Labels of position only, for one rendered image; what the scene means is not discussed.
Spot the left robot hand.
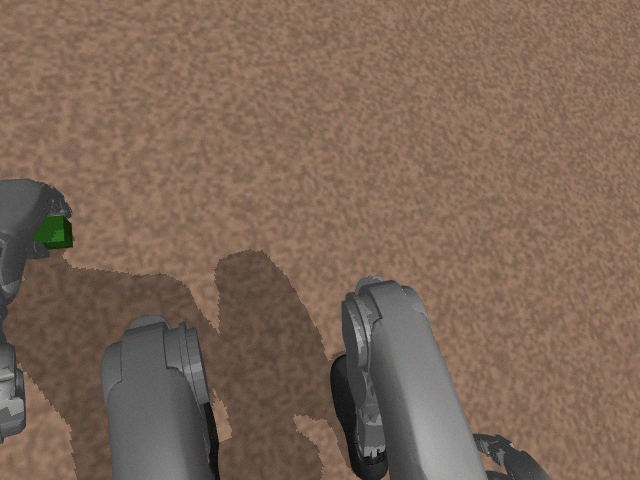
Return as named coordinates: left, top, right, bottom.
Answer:
left=0, top=179, right=72, bottom=259

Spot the left robot arm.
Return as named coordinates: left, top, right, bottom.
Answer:
left=0, top=232, right=27, bottom=444

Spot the right robot foot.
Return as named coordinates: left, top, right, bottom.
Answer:
left=330, top=354, right=388, bottom=480

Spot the small box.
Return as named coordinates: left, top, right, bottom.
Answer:
left=32, top=216, right=73, bottom=250

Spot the right robot hand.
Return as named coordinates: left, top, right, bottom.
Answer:
left=472, top=433, right=551, bottom=480

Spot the left robot foot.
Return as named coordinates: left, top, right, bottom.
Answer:
left=203, top=402, right=220, bottom=480

